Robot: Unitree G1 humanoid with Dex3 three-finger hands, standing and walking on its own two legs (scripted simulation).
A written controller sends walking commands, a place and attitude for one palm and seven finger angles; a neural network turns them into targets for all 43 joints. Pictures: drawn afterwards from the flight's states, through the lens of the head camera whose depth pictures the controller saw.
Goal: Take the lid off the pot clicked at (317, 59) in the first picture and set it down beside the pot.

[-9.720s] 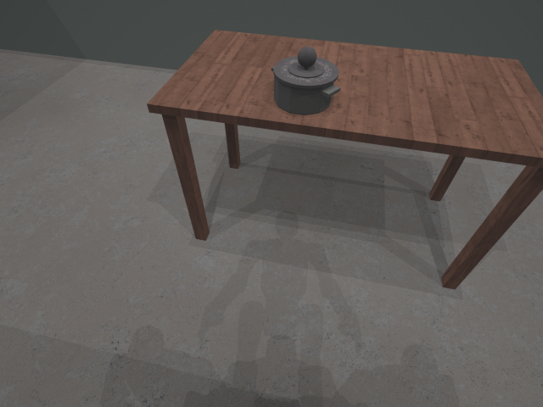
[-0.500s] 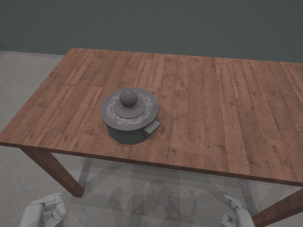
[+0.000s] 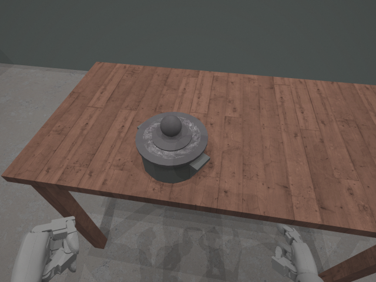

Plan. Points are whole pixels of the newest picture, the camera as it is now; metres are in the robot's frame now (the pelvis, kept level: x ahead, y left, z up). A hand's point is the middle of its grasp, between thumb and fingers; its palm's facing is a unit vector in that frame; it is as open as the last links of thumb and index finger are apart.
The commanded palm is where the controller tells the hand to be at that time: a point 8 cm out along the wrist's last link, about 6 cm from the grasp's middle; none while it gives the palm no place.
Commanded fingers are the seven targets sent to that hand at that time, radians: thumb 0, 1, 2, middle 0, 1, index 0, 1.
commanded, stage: raise the hand higher, near the body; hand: left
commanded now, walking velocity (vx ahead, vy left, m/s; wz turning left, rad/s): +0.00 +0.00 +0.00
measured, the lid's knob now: (170, 125) +0.45 +0.11 +0.08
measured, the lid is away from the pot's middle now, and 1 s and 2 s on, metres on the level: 0.00 0.00 0.00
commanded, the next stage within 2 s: reach forward and open the fingers in 0.18 s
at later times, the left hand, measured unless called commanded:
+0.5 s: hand (52, 236) +0.16 +0.26 +0.09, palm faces -0.05 -0.24 -0.97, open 2.9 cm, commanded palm +0.14 +0.26 +0.14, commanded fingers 0.00 0.54 1.03 -1.15 -1.07 -1.15 -1.07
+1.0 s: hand (55, 214) +0.18 +0.25 +0.12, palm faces -0.22 -0.06 -0.97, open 7.0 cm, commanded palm +0.18 +0.25 +0.19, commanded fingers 0.00 -0.19 1.26 -0.83 -0.19 -0.83 -0.19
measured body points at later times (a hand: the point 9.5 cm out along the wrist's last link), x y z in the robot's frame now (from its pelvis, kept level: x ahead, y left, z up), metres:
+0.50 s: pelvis -0.03 +0.00 -0.01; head +0.00 -0.03 +0.44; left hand +0.16 +0.27 +0.14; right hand +0.17 -0.22 -0.11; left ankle -0.03 +0.09 -0.74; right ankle -0.04 -0.12 -0.74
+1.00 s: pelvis -0.05 -0.01 +0.00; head -0.02 -0.04 +0.45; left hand +0.19 +0.25 +0.17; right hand +0.16 -0.23 -0.10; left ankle -0.03 +0.09 -0.74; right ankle -0.04 -0.12 -0.74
